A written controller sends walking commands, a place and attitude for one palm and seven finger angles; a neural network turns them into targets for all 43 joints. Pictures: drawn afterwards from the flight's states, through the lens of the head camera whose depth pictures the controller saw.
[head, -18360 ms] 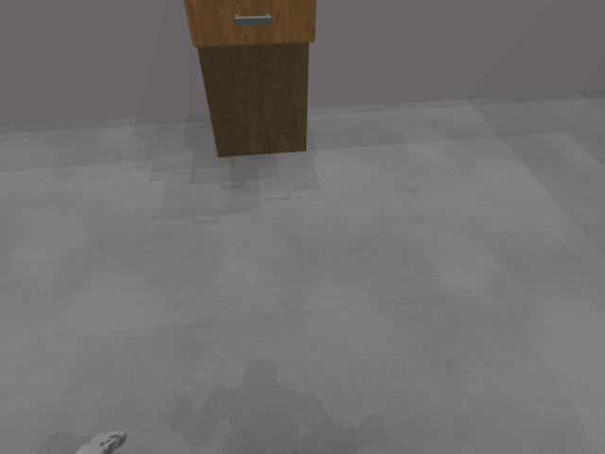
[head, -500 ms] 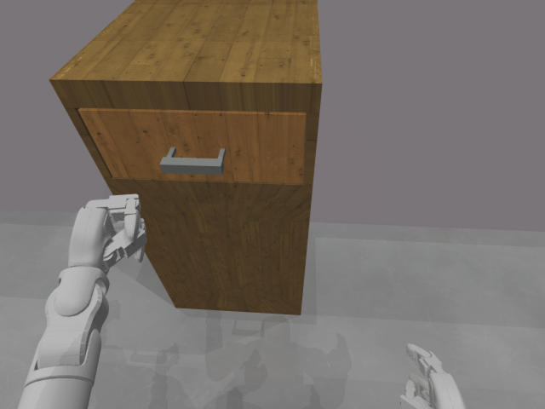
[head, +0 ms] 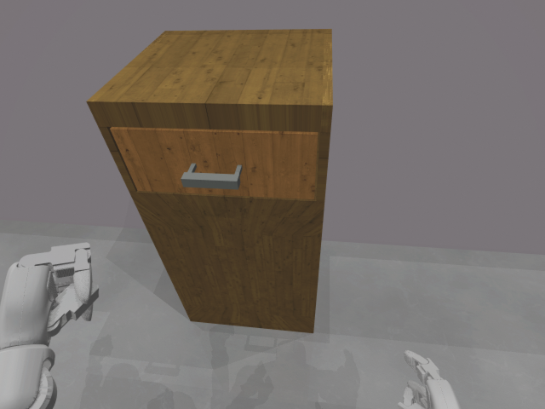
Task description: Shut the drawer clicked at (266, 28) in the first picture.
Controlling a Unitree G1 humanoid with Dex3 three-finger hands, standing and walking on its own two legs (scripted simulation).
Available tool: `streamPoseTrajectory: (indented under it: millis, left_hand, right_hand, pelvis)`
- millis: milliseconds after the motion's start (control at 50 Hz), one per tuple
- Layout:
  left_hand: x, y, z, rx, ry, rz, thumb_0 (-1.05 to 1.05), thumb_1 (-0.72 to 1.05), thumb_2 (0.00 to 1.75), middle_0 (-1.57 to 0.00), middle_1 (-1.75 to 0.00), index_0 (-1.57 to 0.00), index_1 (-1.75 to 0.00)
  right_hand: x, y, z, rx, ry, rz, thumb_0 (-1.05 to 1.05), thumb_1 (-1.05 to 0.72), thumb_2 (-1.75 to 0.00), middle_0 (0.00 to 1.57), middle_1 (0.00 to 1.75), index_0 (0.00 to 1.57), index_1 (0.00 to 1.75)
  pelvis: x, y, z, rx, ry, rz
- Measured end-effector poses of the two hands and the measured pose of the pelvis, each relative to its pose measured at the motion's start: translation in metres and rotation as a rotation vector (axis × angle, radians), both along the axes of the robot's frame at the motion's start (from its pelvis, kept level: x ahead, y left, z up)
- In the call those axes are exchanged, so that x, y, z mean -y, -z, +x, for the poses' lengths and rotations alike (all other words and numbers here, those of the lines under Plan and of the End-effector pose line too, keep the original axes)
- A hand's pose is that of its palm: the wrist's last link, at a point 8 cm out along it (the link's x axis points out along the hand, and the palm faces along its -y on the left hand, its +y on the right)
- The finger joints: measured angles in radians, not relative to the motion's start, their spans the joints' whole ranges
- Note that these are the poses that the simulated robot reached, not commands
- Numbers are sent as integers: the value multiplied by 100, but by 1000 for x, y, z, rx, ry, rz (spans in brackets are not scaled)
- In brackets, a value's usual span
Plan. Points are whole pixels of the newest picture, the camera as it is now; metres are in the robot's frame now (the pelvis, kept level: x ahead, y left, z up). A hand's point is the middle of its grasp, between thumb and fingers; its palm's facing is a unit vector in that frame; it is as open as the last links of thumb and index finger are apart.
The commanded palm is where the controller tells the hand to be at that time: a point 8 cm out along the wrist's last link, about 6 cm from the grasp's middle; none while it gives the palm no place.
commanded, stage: draw the hand back to the body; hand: left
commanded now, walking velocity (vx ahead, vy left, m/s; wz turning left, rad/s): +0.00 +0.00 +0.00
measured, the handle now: (213, 174) +0.57 +0.20 +0.03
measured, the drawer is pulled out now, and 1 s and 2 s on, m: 0.00 0.00 0.00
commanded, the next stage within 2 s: step back with the hand held close in 0.26 s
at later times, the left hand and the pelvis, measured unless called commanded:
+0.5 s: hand (68, 301) +0.18 +0.24 +0.17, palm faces +0.41 -0.80 -0.44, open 3.3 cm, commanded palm +0.12 +0.27 +0.17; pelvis -0.01 -0.01 +0.00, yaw -1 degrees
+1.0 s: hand (28, 358) +0.12 +0.26 +0.16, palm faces +0.39 -0.79 -0.48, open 3.2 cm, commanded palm +0.06 +0.29 +0.17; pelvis -0.07 +0.02 -0.01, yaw -1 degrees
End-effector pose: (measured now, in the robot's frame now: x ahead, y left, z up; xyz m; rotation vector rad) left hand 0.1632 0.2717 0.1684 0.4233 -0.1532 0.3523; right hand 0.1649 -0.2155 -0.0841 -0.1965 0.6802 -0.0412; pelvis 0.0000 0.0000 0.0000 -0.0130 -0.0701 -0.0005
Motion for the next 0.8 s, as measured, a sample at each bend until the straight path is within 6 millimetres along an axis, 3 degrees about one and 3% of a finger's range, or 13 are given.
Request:
streamPoseTrajectory:
  millis: [120, 200, 360, 520, 620, 700, 800]
  left_hand:
    - [-5, -13, -30, 17, -48, 60, 1, 89, 90, -141, -160, -141, -160]
    - [-5, -16, -39, 37, -73, 64, 1, 89, 90, -141, -160, -141, -160]
    - [0, -4, -33, 15, -69, 25, 1, 89, 90, -141, -160, -141, -160]
    - [-7, -19, -25, 48, -28, 112, 1, 89, 90, -141, -160, -141, -160]
    - [-8, -4, -18, -29, 28, 111, 1, 89, 90, -141, -160, -141, -160]
    - [-10, 1, -23, -67, 68, 131, 1, 89, 90, -140, -160, -141, -160]
    - [-18, -9, -40, -18, 76, 176, 1, 89, 90, -140, -160, -141, -160]
  right_hand:
    - [3, -3, 2, 27, -6, -11, 2, -90, -90, 21, 30, 20, 30]
    - [3, -4, 4, 42, -18, -18, 2, -90, -90, 21, 30, 20, 30]
    - [4, -4, -3, 44, -17, -21, 2, -90, -90, 21, 30, 20, 30]
    - [14, -4, -17, -3, 41, -34, 2, -90, -90, 21, 30, 20, 30]
    - [23, -1, -34, -60, 109, -59, 2, -90, -90, 21, 30, 20, 30]
    - [25, 0, -47, -87, 150, -73, 2, -90, -90, 21, 30, 20, 30]
    - [19, -3, -57, -78, 156, -82, 2, -90, -90, 20, 30, 20, 30]
  pelvis:
    - [2, 1, -1, 10, -1, -3]
    - [3, 1, -5, 19, -8, -2]
    - [7, 1, -11, 19, -6, 2]
    - [4, 0, -16, -34, 12, -7]
    - [-7, 0, -24, -70, 25, 5]
    - [-13, 1, -30, -81, 26, 15]
    - [-16, 5, -41, -75, 22, 20]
